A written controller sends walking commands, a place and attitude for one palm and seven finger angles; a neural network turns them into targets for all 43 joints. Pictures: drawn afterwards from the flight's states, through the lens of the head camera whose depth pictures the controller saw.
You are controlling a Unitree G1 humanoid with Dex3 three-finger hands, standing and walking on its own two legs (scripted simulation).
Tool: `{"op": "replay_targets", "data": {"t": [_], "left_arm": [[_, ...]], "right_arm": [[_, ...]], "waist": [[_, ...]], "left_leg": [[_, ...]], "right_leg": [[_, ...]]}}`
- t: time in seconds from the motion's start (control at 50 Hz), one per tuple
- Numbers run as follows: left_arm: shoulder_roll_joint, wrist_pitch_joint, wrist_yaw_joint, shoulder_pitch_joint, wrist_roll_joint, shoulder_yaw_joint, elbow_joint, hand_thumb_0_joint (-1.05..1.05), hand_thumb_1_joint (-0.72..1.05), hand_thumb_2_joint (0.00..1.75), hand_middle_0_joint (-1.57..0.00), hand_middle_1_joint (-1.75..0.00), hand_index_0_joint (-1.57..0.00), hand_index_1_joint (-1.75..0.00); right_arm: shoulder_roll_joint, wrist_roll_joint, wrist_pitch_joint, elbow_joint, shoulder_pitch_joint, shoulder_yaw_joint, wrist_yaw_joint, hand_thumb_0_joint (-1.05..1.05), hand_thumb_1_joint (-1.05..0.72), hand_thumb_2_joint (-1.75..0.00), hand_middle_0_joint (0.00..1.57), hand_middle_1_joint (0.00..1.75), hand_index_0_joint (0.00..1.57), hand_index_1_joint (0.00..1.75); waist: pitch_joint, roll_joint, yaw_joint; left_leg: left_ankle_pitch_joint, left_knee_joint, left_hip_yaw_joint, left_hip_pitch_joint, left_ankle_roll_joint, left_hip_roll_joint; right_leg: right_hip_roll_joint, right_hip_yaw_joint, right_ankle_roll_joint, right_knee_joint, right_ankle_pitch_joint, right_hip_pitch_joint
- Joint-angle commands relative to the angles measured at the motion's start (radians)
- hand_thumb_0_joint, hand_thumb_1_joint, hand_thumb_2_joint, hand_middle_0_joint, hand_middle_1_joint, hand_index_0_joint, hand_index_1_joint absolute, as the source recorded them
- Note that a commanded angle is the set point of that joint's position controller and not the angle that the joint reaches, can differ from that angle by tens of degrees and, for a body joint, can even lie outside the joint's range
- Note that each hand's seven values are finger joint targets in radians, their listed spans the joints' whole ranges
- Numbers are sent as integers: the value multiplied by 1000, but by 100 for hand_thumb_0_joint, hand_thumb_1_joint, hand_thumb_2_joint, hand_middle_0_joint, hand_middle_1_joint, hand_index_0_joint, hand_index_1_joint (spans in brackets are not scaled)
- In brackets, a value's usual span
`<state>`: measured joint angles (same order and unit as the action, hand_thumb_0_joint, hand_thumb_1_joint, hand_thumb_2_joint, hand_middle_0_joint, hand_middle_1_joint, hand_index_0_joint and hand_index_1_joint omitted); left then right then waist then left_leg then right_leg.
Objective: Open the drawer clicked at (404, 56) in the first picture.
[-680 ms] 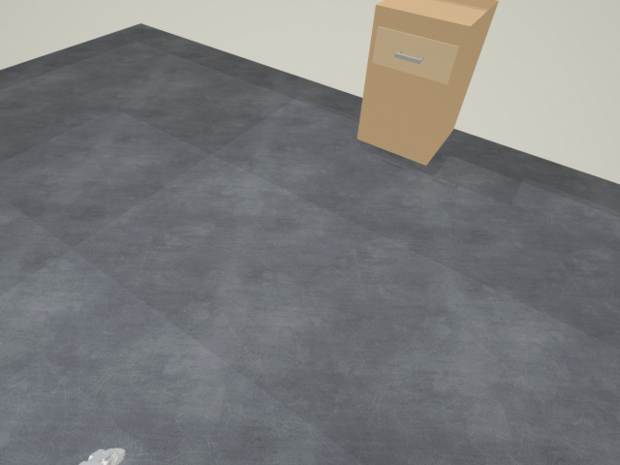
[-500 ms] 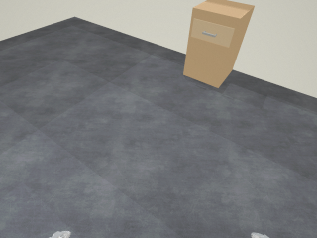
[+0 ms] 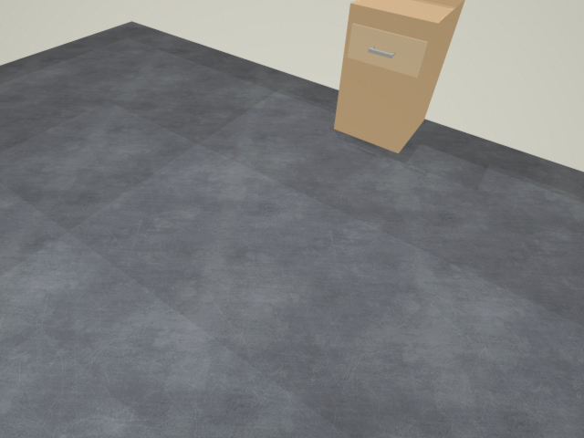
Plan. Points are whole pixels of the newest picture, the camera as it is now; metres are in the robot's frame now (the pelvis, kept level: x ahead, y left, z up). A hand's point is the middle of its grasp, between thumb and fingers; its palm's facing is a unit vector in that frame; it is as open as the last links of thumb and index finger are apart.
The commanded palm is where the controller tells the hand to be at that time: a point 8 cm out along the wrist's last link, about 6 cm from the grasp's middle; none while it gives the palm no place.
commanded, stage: stand and wait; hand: left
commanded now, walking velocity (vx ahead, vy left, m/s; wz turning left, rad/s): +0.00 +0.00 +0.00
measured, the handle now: (381, 51) +1.87 -0.35 -0.23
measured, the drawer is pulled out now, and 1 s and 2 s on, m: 0.00 0.00 0.00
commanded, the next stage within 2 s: look at it before walking up in 0.14 s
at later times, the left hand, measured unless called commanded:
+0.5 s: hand out of the picture +0.07 +0.24 -0.16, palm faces -0.04 -0.94 -0.33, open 7.4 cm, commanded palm none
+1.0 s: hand out of the picture +0.08 +0.24 -0.15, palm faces -0.04 -0.94 -0.34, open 7.4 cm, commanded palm none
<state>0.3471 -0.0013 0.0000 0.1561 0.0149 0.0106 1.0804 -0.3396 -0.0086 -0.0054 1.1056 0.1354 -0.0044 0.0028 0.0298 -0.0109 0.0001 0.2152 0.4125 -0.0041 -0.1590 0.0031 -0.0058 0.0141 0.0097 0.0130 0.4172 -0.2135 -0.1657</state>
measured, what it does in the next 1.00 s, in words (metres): stands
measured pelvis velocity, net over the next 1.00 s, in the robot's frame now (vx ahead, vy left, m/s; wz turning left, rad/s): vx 0.01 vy -0.01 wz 0.00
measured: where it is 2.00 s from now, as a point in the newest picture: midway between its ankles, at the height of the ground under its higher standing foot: outside the picture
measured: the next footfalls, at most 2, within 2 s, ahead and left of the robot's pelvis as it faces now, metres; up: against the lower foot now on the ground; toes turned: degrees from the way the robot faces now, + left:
none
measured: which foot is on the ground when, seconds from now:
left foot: down 0.00-1.00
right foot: down 0.00-1.00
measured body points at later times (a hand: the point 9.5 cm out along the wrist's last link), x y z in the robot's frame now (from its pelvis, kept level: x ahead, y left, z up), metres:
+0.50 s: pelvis +0.00 +0.00 +0.00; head +0.00 +0.00 +0.45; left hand +0.07 +0.29 -0.13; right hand +0.07 -0.30 -0.13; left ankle +0.01 +0.12 -0.74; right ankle +0.01 -0.13 -0.74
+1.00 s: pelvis +0.01 -0.01 +0.00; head +0.01 +0.00 +0.45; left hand +0.08 +0.29 -0.13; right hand +0.09 -0.30 -0.13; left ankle +0.01 +0.12 -0.74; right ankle +0.01 -0.13 -0.74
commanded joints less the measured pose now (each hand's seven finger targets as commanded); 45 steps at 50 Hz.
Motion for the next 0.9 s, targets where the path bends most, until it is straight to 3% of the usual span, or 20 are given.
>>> {"op": "replay_targets", "data": {"t": [0.0,0.36,0.5,0.76,0.88], "left_arm": [[202,-23,-12,-61,-5,-42,-69,0,90,90,-20,-30,-20,-30],[200,-24,-10,-63,-2,-43,-64,0,90,90,-20,-30,-20,-30],[200,-27,-11,-57,-4,-44,-61,0,90,90,-20,-30,-20,-30],[200,-25,-10,-58,-4,-41,-53,0,90,90,-20,-30,-20,-30],[202,-27,-11,-60,-4,-42,-53,0,90,90,-20,-30,-20,-30]], "right_arm": [[-210,0,-25,-70,-71,44,-11,0,-90,-90,20,30,20,30],[-207,0,-25,-57,-66,42,-9,0,-90,-90,20,30,20,30],[-208,1,-26,-58,-66,43,-10,0,-90,-90,20,30,20,30],[-210,1,-26,-54,-74,39,-12,0,-90,-90,20,30,20,30],[-210,2,-29,-53,-74,39,-13,0,-90,-90,20,30,20,30]], "waist": [[-41,-1,1],[-29,0,0],[-64,5,-1],[-43,17,1],[-70,11,1]], "left_leg": [[-72,-88,-105,-12,32,116],[-48,-103,-104,-11,27,116],[-105,-90,-101,20,27,119],[-108,-106,-99,17,26,124],[-156,-101,-94,38,24,127]], "right_leg": [[105,97,-44,-85,52,2],[106,111,-43,-113,12,-14],[107,107,-44,-102,82,5],[106,100,-42,-105,97,9],[108,95,-41,-96,152,33]]}}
